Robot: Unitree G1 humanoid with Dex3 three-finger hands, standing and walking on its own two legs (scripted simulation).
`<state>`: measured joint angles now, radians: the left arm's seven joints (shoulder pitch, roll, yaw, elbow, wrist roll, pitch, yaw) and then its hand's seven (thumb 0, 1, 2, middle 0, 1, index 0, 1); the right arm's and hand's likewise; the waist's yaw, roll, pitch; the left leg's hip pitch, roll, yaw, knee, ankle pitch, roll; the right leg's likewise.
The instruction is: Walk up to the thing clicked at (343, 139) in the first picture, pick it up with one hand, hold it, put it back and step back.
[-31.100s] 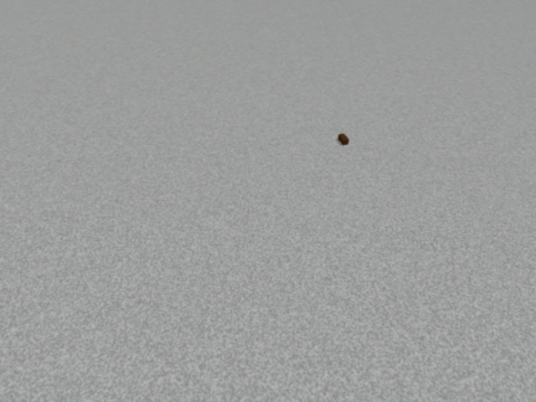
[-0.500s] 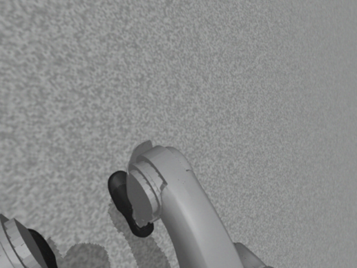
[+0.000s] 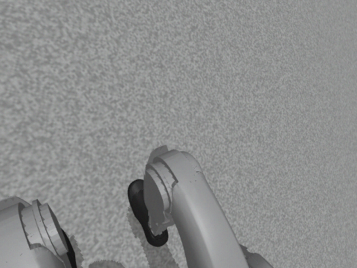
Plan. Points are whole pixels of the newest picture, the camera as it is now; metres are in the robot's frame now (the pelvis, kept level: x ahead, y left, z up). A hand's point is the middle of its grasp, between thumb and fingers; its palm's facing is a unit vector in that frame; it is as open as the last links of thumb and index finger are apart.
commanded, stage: settle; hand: left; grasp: from above
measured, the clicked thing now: out of the picture +0.52 +0.38 -0.26
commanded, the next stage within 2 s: lift in 0.30 s
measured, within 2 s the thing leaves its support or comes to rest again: neither
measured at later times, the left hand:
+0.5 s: hand out of the picture +0.50 +0.37 -0.15, palm faces -0.39 -0.16 -0.91, open 6.5 cm
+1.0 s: hand out of the picture +0.42 +0.37 -0.03, palm faces -0.42 -0.18 -0.89, open 6.5 cm
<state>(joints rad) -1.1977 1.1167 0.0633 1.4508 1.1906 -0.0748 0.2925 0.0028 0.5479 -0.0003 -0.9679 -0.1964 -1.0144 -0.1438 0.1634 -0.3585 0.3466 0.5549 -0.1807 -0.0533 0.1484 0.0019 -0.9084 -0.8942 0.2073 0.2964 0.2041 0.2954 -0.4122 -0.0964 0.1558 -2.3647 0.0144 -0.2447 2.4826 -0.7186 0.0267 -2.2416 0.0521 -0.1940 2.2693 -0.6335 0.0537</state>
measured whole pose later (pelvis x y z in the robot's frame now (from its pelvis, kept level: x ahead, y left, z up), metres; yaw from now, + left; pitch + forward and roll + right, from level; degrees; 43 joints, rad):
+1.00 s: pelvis -0.01 +0.00 +0.07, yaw +9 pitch +36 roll -10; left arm -0.87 0.78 0.01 0.94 1.03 -0.06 -0.03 0.01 0.55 0.00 -0.93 -0.26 -1.00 -0.17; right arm 0.20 -0.31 0.10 0.56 -0.03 0.13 0.04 0.00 -0.89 -0.89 0.21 0.30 0.20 0.30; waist -0.21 0.04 -0.10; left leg -2.19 -0.01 -0.10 2.18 -0.63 0.04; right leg -2.11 0.00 -0.08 2.08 -0.61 0.03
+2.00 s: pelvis +0.05 +0.00 +0.38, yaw +14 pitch +13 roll -1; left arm -0.40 0.37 -0.19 0.91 0.96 0.07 0.17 0.00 0.53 0.01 -0.91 -0.33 -0.98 -0.25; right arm 0.26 -0.24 -0.03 0.76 0.05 -0.02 -0.07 0.01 -0.89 -0.89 0.21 0.30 0.20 0.30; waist -0.08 0.04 -0.12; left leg -0.82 0.02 -0.01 1.01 -0.43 0.00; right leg -0.81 0.01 0.00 0.97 -0.40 0.01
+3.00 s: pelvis +0.08 +0.00 +0.44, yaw +14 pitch +4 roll +0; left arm -0.28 0.37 -0.23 0.70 0.97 0.09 0.03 0.00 0.51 0.04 -0.91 -0.36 -0.97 -0.27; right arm 0.23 -0.25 -0.03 0.72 0.07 0.04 -0.04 0.01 -0.90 -0.89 0.21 0.30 0.20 0.30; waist -0.01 0.05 -0.06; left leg -0.38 0.01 0.03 0.61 -0.31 0.00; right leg -0.39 0.00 0.03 0.61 -0.29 0.01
